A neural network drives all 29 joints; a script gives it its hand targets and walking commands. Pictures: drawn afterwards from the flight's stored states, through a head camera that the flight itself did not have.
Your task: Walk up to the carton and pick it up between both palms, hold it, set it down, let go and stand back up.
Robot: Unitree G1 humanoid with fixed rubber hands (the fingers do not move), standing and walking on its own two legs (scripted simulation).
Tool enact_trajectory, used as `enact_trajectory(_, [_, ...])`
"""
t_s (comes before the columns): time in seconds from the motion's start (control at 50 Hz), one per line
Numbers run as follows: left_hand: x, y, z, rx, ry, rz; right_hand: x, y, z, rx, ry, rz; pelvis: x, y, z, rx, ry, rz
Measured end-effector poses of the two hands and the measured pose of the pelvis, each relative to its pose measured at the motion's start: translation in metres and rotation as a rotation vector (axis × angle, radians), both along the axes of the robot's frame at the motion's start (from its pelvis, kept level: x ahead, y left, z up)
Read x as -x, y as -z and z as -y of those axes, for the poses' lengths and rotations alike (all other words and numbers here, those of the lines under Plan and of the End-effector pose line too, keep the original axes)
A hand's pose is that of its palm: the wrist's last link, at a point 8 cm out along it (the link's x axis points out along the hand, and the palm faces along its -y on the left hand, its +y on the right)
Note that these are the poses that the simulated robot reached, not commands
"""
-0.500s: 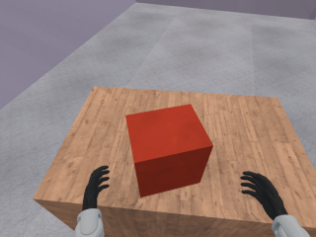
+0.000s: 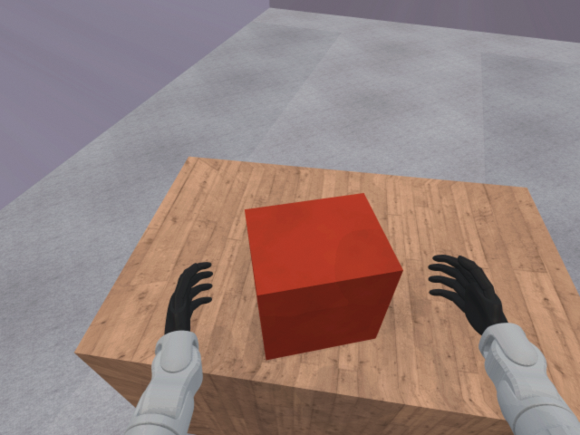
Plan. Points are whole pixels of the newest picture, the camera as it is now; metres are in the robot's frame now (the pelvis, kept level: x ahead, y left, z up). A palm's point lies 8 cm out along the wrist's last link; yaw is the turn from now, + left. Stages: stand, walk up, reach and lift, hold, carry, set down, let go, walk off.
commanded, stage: reach and lift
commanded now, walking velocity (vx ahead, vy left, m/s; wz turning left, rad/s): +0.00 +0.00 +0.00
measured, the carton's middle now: (314, 278) +0.41 +0.01 -0.07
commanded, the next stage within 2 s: none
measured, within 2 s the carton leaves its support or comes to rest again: neither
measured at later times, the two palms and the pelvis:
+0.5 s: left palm (184, 264) +0.32 +0.20 +0.07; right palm (453, 242) +0.39 -0.18 +0.08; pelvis -0.01 +0.00 +0.00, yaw +0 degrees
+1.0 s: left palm (188, 234) +0.37 +0.21 +0.08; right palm (432, 212) +0.43 -0.16 +0.10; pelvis -0.01 +0.01 +0.00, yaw +0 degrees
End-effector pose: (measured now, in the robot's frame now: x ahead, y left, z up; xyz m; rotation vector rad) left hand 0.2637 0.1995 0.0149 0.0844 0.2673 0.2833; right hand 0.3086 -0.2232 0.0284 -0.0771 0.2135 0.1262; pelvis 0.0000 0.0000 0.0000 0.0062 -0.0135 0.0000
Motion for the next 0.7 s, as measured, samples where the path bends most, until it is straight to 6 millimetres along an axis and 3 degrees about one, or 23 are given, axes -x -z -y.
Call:
enact_trajectory(0.34, [-0.048, -0.045, 0.002, -0.002, 0.004, 0.038, -0.052, -0.038, -0.024, -0.013, -0.03, 0.01, 0.007, -0.001, 0.001, -0.001, 0.0, -0.027])
enact_trajectory(0.7, [-0.08, -0.069, -0.004, 0.005, -0.001, 0.018, -0.094, -0.068, -0.053, -0.012, -0.051, -0.018, 0.012, -0.002, -0.005, 0.007, 0.0, -0.09])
